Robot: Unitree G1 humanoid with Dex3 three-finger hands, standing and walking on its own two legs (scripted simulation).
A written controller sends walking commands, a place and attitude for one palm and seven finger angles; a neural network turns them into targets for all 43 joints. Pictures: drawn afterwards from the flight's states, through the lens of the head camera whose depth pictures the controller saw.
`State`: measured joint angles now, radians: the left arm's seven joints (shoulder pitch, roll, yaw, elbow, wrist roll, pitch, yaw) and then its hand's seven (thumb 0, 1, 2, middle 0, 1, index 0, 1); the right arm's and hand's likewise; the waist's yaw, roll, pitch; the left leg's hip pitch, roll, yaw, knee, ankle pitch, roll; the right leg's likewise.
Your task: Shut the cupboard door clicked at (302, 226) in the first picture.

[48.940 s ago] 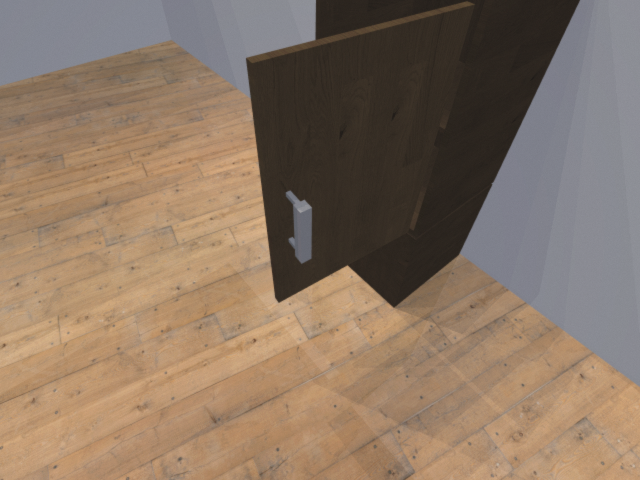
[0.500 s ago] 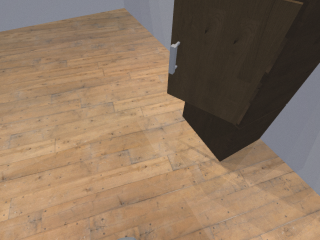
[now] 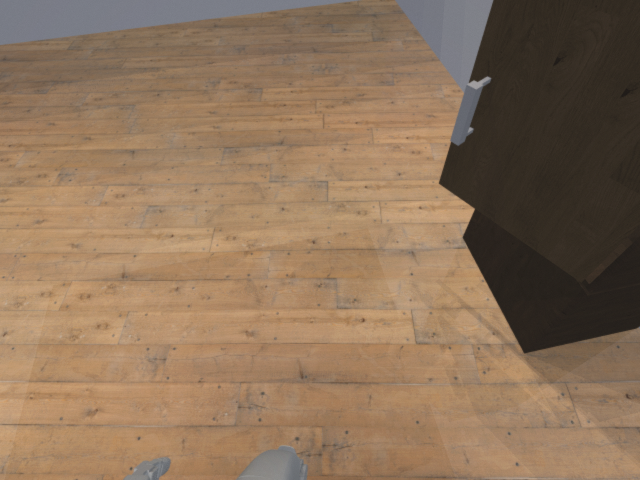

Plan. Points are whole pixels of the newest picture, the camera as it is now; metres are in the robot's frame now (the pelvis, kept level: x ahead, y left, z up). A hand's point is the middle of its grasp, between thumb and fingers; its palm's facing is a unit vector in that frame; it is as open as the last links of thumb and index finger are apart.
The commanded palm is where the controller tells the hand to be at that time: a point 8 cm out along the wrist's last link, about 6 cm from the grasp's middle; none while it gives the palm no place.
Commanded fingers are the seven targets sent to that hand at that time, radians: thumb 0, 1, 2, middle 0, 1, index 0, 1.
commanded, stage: walk to a spot facing it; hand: left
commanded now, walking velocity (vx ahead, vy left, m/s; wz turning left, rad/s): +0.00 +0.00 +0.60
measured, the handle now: (471, 111) +0.84 -0.31 -0.06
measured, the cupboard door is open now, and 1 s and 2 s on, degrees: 28 28 28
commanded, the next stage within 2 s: turn to face it in 0.96 s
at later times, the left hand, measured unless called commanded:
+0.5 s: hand out of the picture +0.03 +0.24 -0.15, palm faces +0.31 -0.91 -0.28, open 7.4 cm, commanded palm none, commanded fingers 0.00 0.90 0.90 -0.20 -0.30 -0.20 -0.30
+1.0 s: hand out of the picture -0.01 +0.15 -0.17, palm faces +0.68 -0.71 -0.18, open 7.4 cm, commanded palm none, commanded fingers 0.00 0.90 0.90 -0.20 -0.30 -0.20 -0.30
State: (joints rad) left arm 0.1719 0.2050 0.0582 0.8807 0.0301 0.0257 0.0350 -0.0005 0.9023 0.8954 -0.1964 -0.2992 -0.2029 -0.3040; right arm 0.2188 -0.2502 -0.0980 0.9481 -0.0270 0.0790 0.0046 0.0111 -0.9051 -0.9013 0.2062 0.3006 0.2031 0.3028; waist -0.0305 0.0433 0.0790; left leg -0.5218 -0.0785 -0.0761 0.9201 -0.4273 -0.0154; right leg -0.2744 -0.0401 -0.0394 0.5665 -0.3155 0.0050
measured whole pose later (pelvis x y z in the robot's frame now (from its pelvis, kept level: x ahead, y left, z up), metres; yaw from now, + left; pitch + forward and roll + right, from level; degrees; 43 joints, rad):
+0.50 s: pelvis +0.03 +0.01 +0.00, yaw +18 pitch +1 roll +0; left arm 0.21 0.26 0.08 0.88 0.03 0.03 -0.02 0.00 0.90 0.90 -0.19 -0.30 -0.20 -0.30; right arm 0.22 -0.22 -0.04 0.91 -0.04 0.03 0.01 0.01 -0.90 -0.90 0.21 0.30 0.20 0.30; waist -0.01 0.01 0.07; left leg -0.28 -0.02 -0.08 0.53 -0.27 0.01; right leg -0.40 -0.05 -0.05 0.78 -0.42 0.05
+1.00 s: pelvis +0.16 +0.08 -0.01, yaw +39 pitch +1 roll +1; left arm 0.46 0.14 0.04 1.02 0.03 -0.04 0.01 0.00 0.90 0.90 -0.20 -0.30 -0.20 -0.30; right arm 0.06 -0.22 -0.04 0.89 -0.03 0.01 0.05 0.01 -0.91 -0.90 0.20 0.30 0.20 0.30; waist 0.03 -0.02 0.14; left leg -0.44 -0.01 0.17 0.62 -0.25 0.08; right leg -0.01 -0.17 -0.37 0.61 -0.50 0.06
